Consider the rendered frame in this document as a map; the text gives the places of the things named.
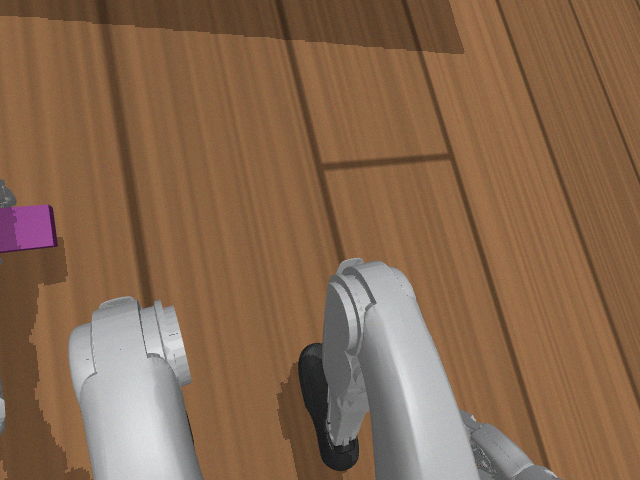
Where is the right robot foot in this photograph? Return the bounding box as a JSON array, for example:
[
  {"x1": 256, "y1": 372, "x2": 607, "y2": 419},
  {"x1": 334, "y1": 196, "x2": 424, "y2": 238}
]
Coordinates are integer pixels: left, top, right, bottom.
[{"x1": 298, "y1": 343, "x2": 359, "y2": 471}]

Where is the left robot hand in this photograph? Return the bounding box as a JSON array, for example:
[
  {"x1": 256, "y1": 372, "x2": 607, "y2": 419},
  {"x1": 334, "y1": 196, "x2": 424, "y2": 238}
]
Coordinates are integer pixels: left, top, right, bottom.
[{"x1": 0, "y1": 179, "x2": 16, "y2": 264}]

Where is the small box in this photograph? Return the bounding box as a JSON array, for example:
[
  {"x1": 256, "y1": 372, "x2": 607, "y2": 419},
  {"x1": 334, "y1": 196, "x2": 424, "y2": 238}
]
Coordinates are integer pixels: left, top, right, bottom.
[{"x1": 0, "y1": 205, "x2": 58, "y2": 253}]

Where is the right robot hand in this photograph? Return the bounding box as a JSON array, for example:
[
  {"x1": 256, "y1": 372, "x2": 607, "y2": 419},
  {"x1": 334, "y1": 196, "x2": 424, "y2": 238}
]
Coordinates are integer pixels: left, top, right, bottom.
[{"x1": 459, "y1": 409, "x2": 535, "y2": 480}]

